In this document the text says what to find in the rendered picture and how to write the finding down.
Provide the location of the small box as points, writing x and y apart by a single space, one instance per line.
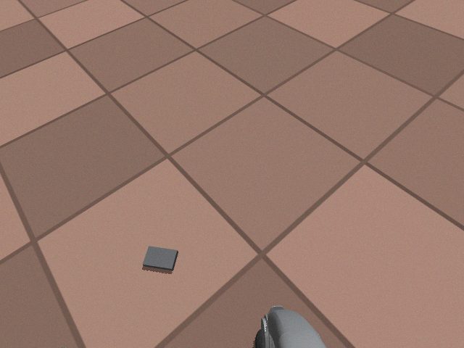
160 258

